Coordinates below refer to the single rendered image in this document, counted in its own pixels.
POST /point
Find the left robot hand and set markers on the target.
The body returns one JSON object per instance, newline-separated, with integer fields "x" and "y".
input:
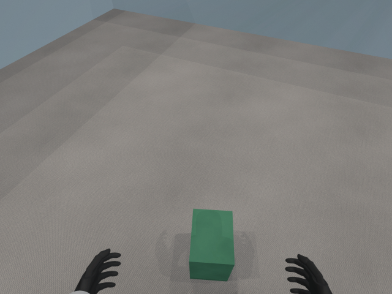
{"x": 89, "y": 281}

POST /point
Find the right robot hand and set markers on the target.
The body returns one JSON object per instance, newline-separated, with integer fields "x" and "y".
{"x": 313, "y": 281}

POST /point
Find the carton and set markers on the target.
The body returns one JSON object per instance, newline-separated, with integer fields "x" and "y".
{"x": 211, "y": 245}

